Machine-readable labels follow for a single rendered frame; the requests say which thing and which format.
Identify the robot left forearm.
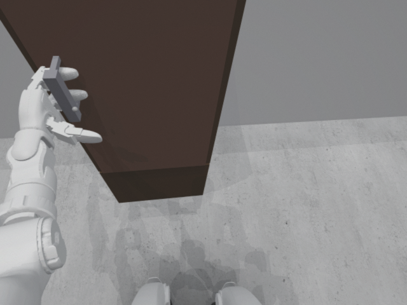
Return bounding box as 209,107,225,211
0,129,57,227

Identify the right robot shin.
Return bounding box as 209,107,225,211
222,282,236,289

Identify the robot shin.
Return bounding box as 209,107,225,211
147,277,161,283
222,282,236,289

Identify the left robot upper arm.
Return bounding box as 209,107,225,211
0,217,67,305

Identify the cupboard door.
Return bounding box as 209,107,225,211
0,0,237,173

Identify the left robot shin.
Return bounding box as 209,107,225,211
147,277,161,283

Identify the handle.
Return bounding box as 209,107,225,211
42,56,81,122

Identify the robot left hand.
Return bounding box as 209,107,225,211
18,66,102,145

